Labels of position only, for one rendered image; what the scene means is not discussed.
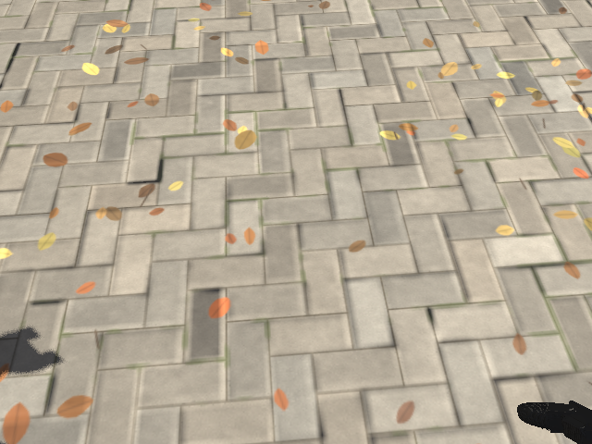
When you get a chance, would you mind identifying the robot right hand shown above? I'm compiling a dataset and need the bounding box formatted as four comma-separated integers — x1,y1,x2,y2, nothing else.
517,401,592,444

